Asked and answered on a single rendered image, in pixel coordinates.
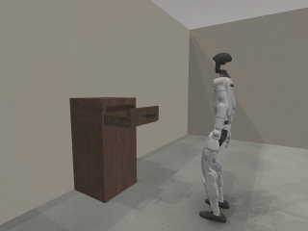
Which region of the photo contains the left robot upper arm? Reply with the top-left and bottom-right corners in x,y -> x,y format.
213,77 -> 229,112

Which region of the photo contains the left robot hand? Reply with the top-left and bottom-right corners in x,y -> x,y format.
204,138 -> 219,163

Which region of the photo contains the left robot forearm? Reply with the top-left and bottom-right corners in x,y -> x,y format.
211,103 -> 227,140

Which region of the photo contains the cabinet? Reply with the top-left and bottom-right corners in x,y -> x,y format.
69,97 -> 137,203

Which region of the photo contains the handle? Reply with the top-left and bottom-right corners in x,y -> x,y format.
142,113 -> 156,118

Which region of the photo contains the robot torso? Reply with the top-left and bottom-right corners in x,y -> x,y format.
212,74 -> 234,139

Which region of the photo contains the drawer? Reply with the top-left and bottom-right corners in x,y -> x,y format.
104,106 -> 159,128

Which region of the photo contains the right robot upper arm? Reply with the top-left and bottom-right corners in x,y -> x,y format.
232,93 -> 236,110

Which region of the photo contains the right robot forearm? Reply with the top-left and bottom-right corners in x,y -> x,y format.
226,108 -> 235,130

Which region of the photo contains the right robot hand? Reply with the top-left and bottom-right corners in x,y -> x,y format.
223,132 -> 231,148

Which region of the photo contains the robot left shin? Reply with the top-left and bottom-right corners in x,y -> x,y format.
202,172 -> 219,216

